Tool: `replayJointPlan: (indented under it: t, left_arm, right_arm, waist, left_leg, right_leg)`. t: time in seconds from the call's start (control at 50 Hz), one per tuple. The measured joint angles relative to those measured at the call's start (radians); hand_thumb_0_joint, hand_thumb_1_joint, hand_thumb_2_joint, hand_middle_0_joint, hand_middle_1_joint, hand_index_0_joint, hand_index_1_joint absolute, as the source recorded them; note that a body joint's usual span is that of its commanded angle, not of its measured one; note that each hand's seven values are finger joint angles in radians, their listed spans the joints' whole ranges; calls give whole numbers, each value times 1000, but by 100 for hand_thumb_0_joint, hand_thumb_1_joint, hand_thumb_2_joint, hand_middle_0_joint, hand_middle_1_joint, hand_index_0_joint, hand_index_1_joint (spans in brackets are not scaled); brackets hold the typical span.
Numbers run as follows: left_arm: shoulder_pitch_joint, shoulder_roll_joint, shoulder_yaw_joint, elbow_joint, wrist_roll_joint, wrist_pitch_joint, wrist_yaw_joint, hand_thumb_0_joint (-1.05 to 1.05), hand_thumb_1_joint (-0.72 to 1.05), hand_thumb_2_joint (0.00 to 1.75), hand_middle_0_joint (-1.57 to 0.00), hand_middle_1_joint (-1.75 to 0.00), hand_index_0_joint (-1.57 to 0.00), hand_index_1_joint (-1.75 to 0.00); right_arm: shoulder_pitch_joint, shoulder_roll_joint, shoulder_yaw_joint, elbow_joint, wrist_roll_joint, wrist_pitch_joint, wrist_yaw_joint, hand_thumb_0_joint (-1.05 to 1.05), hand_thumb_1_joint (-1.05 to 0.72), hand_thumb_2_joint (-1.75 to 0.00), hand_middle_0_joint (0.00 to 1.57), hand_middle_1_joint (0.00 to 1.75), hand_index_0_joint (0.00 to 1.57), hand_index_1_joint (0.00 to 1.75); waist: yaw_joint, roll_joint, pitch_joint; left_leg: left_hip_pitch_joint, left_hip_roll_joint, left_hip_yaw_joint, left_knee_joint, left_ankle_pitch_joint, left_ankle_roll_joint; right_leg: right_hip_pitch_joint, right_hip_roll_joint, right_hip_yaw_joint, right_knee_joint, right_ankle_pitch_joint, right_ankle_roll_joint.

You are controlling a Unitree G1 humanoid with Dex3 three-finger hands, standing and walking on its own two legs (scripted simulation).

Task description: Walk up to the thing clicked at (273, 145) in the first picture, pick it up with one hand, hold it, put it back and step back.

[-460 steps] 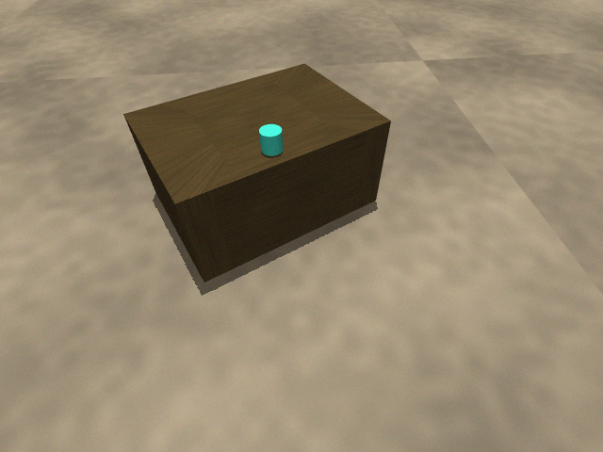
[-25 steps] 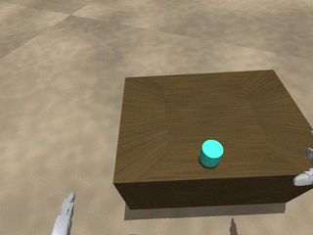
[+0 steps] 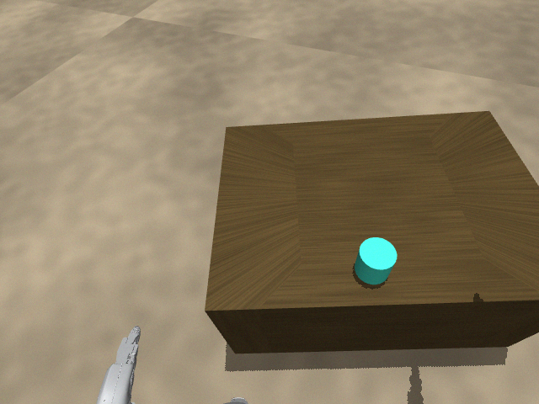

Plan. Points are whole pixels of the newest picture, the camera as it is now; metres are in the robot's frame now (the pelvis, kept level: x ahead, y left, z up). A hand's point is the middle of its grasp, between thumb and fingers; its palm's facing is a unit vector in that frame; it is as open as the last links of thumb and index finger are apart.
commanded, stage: go down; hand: right
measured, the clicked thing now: (374, 261) +0.48 -0.18 -0.25
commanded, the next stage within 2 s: approach in 0.46 s
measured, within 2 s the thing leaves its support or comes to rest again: neither
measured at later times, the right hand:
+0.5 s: hand out of the picture +0.38 -0.37 +0.07, palm faces +0.18 +0.98 -0.08, open 17.4 cm
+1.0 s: hand (488, 248) +0.40 -0.32 -0.05, palm faces +0.13 +0.99 +0.05, open 17.6 cm
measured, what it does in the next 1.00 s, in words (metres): lowers itself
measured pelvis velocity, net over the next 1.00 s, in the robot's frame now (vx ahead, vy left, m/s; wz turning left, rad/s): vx -0.02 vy -0.01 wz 0.02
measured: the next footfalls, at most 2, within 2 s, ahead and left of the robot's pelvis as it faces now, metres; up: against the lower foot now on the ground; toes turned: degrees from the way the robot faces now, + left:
none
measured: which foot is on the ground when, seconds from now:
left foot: down 0.00-1.00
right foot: down 0.00-1.00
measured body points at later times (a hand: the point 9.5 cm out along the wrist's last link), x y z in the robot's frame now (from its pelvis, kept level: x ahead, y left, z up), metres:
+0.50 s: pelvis +0.00 +0.00 +0.00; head +0.07 -0.03 +0.44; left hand +0.15 +0.26 -0.06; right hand +0.37 -0.42 +0.08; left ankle +0.04 +0.14 -0.70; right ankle -0.03 -0.13 -0.70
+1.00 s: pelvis -0.02 -0.01 -0.06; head +0.11 -0.06 +0.37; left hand +0.15 +0.25 -0.06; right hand +0.39 -0.37 -0.05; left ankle +0.04 +0.14 -0.70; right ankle -0.03 -0.13 -0.70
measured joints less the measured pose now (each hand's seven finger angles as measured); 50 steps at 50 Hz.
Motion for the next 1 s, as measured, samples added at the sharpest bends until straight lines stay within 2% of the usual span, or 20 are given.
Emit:
replayJointPlan:
  t: [0.14, 0.58, 0.68, 0.76, 0.88, 0.92, 1.0]
  left_arm:
    - [-3, 9, 9, -4, -1, -1, 0, -1, -53, 6, -7, -6, -6, -6]
    - [0, 7, -8, -30, 4, 1, -1, -1, -54, 7, -7, -5, -6, -6]
    - [1, 9, -11, -40, 5, -1, -5, -1, -55, 7, -7, -5, -5, -6]
    - [-3, 10, -10, -64, 8, -11, -14, -1, -55, 7, -6, -4, -5, -6]
    - [0, 7, -1, -160, 24, -29, -40, -1, -56, 7, -6, -4, -4, -6]
    - [7, 5, 6, -206, 31, -35, -48, -1, -56, 7, -6, -4, -4, -6]
    - [31, 6, 24, -298, 47, -47, -65, -1, -56, 6, -6, -4, -4, -6]
  right_arm:
    - [-37, -33, -15, 33, 0, -25, 15, -1, 53, -3, 5, 5, 5, 4]
    - [-110, -88, -47, 94, 5, -57, 49, -1, 52, -4, 5, 5, 5, 5]
    - [-126, -98, -49, 122, 22, -83, 58, -1, 52, -5, 5, 5, 5, 5]
    - [-136, -89, -57, 153, 50, -147, 68, -1, 54, -4, 5, 5, 6, 5]
    - [-129, -28, -87, 162, 92, -291, 71, -1, 56, -4, 5, 5, 6, 5]
    - [-125, -6, -98, 164, 95, -331, 68, -1, 57, -4, 5, 5, 6, 5]
    - [-125, 29, -121, 164, 77, -392, 45, -1, 58, -3, 6, 5, 6, 4]
  waist:
    - [11, 3, 5]
    - [28, 4, -16]
    - [35, 5, -18]
    - [46, 13, -24]
    - [76, 30, -40]
    - [90, 36, -42]
    - [119, 50, -40]
  left_leg:
    - [-24, -2, 3, 10, 0, 1]
    - [-67, -2, 4, 26, -6, -3]
    - [-86, -2, 3, 38, -10, -4]
    - [-136, 3, 1, 78, -23, -6]
    - [-266, 9, -3, 194, -59, -7]
    - [-315, 9, -4, 239, -71, -7]
    - [-413, 7, -5, 324, -91, -7]
  right_leg:
    - [-28, -2, 4, 16, -3, 0]
    - [-76, -2, 7, 43, -15, -2]
    - [-96, -2, 7, 57, -21, -4]
    - [-144, 2, 8, 95, -33, -6]
    - [-272, 6, 12, 213, -73, -7]
    - [-321, 5, 14, 261, -89, -7]
    - [-421, 2, 18, 357, -118, -7]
